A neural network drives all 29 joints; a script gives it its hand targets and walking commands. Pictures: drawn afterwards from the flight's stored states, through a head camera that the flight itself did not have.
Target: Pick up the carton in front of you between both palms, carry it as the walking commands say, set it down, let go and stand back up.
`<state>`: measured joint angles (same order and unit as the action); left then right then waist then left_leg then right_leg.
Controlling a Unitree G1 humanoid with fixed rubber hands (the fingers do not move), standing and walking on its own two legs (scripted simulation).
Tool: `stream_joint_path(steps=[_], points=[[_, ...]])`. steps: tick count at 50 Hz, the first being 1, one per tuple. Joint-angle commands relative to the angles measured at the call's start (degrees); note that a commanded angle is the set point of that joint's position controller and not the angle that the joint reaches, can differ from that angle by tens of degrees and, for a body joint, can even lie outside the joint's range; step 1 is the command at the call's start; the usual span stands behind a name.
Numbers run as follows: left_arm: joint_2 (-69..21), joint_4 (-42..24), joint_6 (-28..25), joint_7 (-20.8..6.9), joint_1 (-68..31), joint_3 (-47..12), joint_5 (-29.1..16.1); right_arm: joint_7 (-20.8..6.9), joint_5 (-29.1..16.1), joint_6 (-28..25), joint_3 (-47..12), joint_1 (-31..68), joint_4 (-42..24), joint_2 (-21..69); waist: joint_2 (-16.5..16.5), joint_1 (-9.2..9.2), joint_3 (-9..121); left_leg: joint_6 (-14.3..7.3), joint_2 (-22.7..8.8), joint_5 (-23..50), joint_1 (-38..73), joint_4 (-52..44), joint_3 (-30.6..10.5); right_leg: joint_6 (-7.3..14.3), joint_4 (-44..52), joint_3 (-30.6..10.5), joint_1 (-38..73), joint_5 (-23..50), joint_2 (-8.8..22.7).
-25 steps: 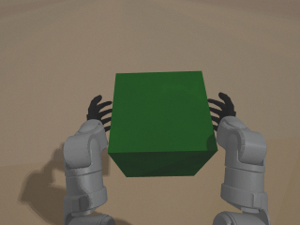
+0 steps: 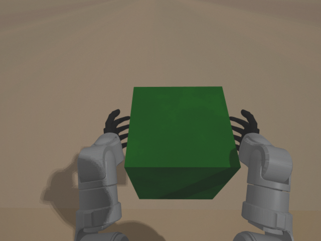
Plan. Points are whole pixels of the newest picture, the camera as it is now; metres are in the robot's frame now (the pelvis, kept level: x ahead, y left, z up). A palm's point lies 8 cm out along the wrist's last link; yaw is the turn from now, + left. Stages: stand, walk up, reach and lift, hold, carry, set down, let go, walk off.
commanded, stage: carry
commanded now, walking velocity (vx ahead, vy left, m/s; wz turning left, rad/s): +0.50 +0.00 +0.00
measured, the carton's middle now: (176, 148) +0.36 +0.02 +0.06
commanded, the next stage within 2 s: none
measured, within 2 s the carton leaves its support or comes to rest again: neither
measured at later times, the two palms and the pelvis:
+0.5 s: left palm (136, 59) +0.65 +0.17 +0.15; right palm (230, 64) +0.62 -0.13 +0.16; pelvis +0.30 +0.04 +0.04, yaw -1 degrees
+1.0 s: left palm (150, 20) +0.94 +0.16 +0.18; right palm (222, 20) +0.95 -0.15 +0.17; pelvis +0.61 +0.00 +0.07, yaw +1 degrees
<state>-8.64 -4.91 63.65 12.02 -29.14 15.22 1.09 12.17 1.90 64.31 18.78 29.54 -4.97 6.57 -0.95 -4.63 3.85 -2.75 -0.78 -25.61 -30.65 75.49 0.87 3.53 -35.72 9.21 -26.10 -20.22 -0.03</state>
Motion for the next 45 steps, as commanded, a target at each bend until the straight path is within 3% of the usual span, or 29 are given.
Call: stream_joint_path(steps=[1, 3, 6, 8, 11, 12, 13, 14, 15, 16, 17, 18, 19, 20, 22, 23, 26, 28, 33, 35, 36, 37, 38, 39, 40, 41, 43, 45], points=[[-43.3, -10.0, -2.6, -2.0, -42.3, -36.9, -14.8, -0.5, -7.4, -2.7, -32.5, 36.5, -5.1, 41.4, 4.8, 1.33, 23.4, -0.8, -2.8, 3.7, -17.3, 2.2, -2.4, 8.7, 13.9, -26.2, 30.9, 9.2, 16.3], [-43.1, -11.0, -3.5, -2.3, -42.6, -37.6, -16.0, -0.3, -7.4, -3.6, -33.3, 37.4, -6.4, 41.0, 6.5, 1.31, 22.9, -0.1, -3.3, 5.7, -19.2, 0.0, -1.0, 9.5, 15.6, -23.2, 30.8, 8.3, 15.9], [-39.8, -11.4, -3.7, -1.7, -39.9, -36.8, -15.9, 0.5, -7.4, -3.9, -33.5, 36.3, -8.2, 37.9, 6.2, 0.83, 21.4, 1.1, -4.5, 7.6, -21.0, -9.0, 0.8, 10.4, 16.6, -19.0, 31.7, 11.2, 15.3], [-37.4, -10.4, -3.1, -1.0, -36.6, -35.6, -14.6, 0.9, -7.4, -3.3, -33.4, 33.8, -7.8, 35.9, 6.7, 0.6, 20.1, 1.3, -4.3, 9.3, -17.5, -19.0, 2.3, 9.6, 16.9, -15.4, 30.6, 14.7, 13.9], [-35.2, -7.9, -1.8, -0.4, -33.0, -33.8, -12.2, 0.7, -7.5, -2.1, -33.3, 31.8, -6.0, 35.1, 9.0, 0.2, 17.4, 0.5, -0.9, 9.9, -9.2, -31.2, 8.7, 7.0, 16.4, -10.0, 28.5, 24.2, 12.4], [-35.0, -7.1, -1.4, -0.3, -32.4, -33.2, -11.3, 0.6, -7.5, -1.7, -33.1, 31.4, -5.1, 35.3, 10.0, 0.98, 17.2, -0.1, 1.0, 8.7, -4.7, -34.3, 10.9, 5.8, 14.4, -8.3, 27.6, 30.0, 12.2], [-34.8, -6.2, -1.2, -0.2, -31.8, -32.5, -10.5, 0.5, -7.5, -1.5, -33.0, 31.3, -4.1, 35.6, 10.5, 3.19, 18.5, -0.7, 3.8, 8.8, 3.0, -37.4, 13.5, 4.3, 8.8, -5.8, 25.9, 39.1, 11.8], [-34.7, -5.4, -0.9, -0.2, -31.1, -32.0, -9.8, 0.4, -7.5, -1.4, -32.7, 30.8, -2.6, 35.9, 9.1, 6.52, 22.0, -1.7, 6.4, 11.9, 15.5, -42.2, 16.0, 2.0, -0.4, -1.3, 22.6, 46.0, 10.3], [-34.5, -5.1, -0.8, -0.2, -31.3, -31.6, -8.8, 0.3, -7.7, -1.3, -32.3, 29.5, -1.1, 36.3, 4.4, 10.17, 28.3, -2.9, 2.1, 9.7, 33.7, -42.1, 8.7, -0.7, -12.6, -0.5, 13.3, 36.8, 8.6], [-35.5, -5.6, -0.6, -0.3, -30.9, -30.8, -8.3, 0.4, -7.9, -1.6, -32.6, 31.2, -1.6, 36.1, -12.5, 10.46, 35.1, -11.8, -16.2, -3.5, 47.7, -49.0, -26.4, -4.3, -31.2, -2.1, -4.8, 15.0, 1.7], [-35.7, -6.4, -0.7, -0.4, -33.8, -31.1, -8.7, 0.2, -8.6, -1.9, -33.8, 31.7, -1.3, 38.5, -16.7, 10.51, 31.3, -15.4, -19.0, 6.7, 48.4, -57.5, -42.6, -3.7, -42.0, -7.6, -16.1, -8.9, -4.6], [-38.2, -6.2, -1.0, -0.4, -36.1, -31.0, -9.4, -0.3, -9.5, -2.0, -34.8, 33.7, -4.5, 39.7, -9.1, 9.6, 28.0, -15.9, -19.7, 14.7, 46.3, -53.7, -36.2, -1.9, -49.0, -11.1, -20.5, -8.4, -1.4], [-38.7, -6.4, -1.3, -0.5, -35.9, -30.2, -9.1, -0.8, -11.4, -2.4, -37.0, 36.2, -6.3, 42.2, -1.6, 10.13, 26.7, -14.9, -18.8, 21.8, 42.6, -50.2, -30.2, -1.1, -50.1, -11.1, -22.0, -6.9, 0.4], [-39.5, -5.8, -1.7, -0.4, -35.4, -29.7, -8.6, -1.2, -13.1, -3.0, -38.6, 39.1, -8.6, 43.4, 0.9, 9.2, 25.3, -12.6, -17.3, 22.8, 38.7, -49.8, -25.3, -0.6, -47.4, -11.6, -21.7, -5.2, 2.0], [-39.7, -6.6, -2.7, -0.3, -35.0, -29.6, -7.6, -1.8, -15.1, -4.3, -40.8, 42.0, -12.0, 44.3, -2.7, 6.9, 25.3, -9.5, -15.3, 16.4, 35.0, -52.4, -18.5, -0.4, -40.7, -11.4, -19.3, -2.4, 3.7], [-39.5, -7.4, -3.3, -0.2, -35.7, -30.1, -7.4, -2.1, -15.8, -4.8, -41.2, 42.4, -12.7, 44.4, -4.4, 6.71, 25.3, -9.4, -14.9, 15.7, 34.3, -53.2, -16.8, -0.5, -38.9, -10.3, -18.9, -2.0, 3.4], [-37.6, -9.9, -4.1, 0.5, -35.5, -31.4, -7.5, -2.0, -16.4, -5.4, -41.2, 39.9, -14.1, 41.8, -5.3, 7.38, 23.8, -10.6, -14.4, 15.7, 33.9, -55.5, -11.6, -1.8, -28.3, -7.9, -20.0, -0.2, 4.3], [-35.5, -10.3, -3.7, 0.9, -33.8, -31.8, -7.7, -1.3, -15.4, -4.9, -40.0, 36.6, -13.2, 39.3, -6.5, 7.93, 22.7, -9.5, -13.4, 17.0, 32.4, -56.6, -7.4, -2.3, -18.0, -6.9, -16.3, 2.1, 4.8], [-32.6, -7.2, -1.4, 0.6, -30.0, -30.8, -7.9, 0.2, -11.1, -2.6, -36.8, 30.5, -8.8, 35.3, -7.7, 7.75, 18.8, -5.1, -11.5, 27.9, 30.7, -54.9, -0.7, -1.8, 1.1, 1.5, -2.9, 9.8, 0.0], [-32.6, -4.3, -0.6, 0.1, -29.4, -29.7, -7.5, 0.3, -9.7, -1.7, -35.8, 29.9, -6.9, 34.7, -5.3, 3.86, 21.5, -2.2, -9.1, 40.0, 27.5, -41.8, 5.5, -0.7, 8.3, 5.5, 12.7, 10.4, -2.9], [-32.7, -2.2, -0.3, 0.1, -27.9, -28.7, -7.2, 0.4, -9.0, -1.3, -35.1, 30.2, -6.1, 34.3, -1.8, 1.77, 25.8, 0.1, -7.6, 36.0, 19.8, -31.6, 7.5, 0.8, 6.8, -0.6, 26.6, 6.9, 0.7], [-32.1, -1.6, -0.3, 0.2, -27.5, -28.4, -6.8, 0.3, -8.7, -0.9, -34.7, 30.7, -6.1, 34.6, 11.2, 1.46, 28.8, 2.8, -2.2, 19.6, 3.7, -16.1, 7.6, 6.3, 12.7, -28.2, 36.5, -3.0, 15.6], [-33.3, -0.6, -0.1, 0.3, -28.5, -28.9, -6.8, 0.2, -8.3, -0.7, -34.1, 32.6, -5.7, 35.3, 18.5, 1.04, 25.5, 2.7, 4.5, -2.7, -11.1, -6.0, 2.8, 11.1, 18.8, -44.9, 41.0, 5.0, 21.6], [-35.0, -1.9, -0.1, -0.1, -30.3, -29.7, -7.6, 0.2, -8.7, -0.8, -34.3, 34.5, -4.8, 37.2, 13.2, 0.98, 25.1, 0.6, 1.1, -3.5, -14.9, 1.7, -1.4, 12.5, 15.6, -41.1, 41.3, 11.5, 22.1], [-37.2, -3.2, -0.3, -0.4, -32.2, -30.8, -8.8, 0.0, -9.0, -1.0, -34.0, 34.9, -4.3, 38.9, 6.5, 0.6, 24.3, 0.0, -0.4, -0.9, -15.8, 3.2, -1.9, 11.7, 13.8, -35.9, 38.6, 17.9, 20.5], [-39.2, -5.6, -0.9, -0.9, -35.2, -32.3, -9.9, -0.3, -8.9, -1.4, -33.7, 35.4, -3.7, 40.8, 2.7, 1.15, 23.0, -0.1, -2.5, 2.0, -15.9, 1.0, -2.6, 10.0, 14.0, -31.0, 35.1, 18.8, 19.6], [-42.0, -7.7, -2.1, -1.5, -39.1, -34.0, -11.4, -0.5, -8.1, -2.3, -33.6, 36.5, -3.2, 43.0, 4.7, 2.32, 22.4, 0.6, -3.9, 5.3, -12.9, -5.1, -2.5, 7.1, 16.2, -24.0, 30.5, 17.0, 17.0], [-43.2, -6.7, -3.1, -2.1, -38.0, -34.8, -11.5, -0.6, -7.0, -3.3, -34.1, 35.1, -2.1, 44.1, 7.1, 2.61, 22.3, 1.6, -3.6, 7.0, -11.9, -10.5, -0.7, 7.2, 17.8, -19.9, 29.7, 18.3, 16.3]])
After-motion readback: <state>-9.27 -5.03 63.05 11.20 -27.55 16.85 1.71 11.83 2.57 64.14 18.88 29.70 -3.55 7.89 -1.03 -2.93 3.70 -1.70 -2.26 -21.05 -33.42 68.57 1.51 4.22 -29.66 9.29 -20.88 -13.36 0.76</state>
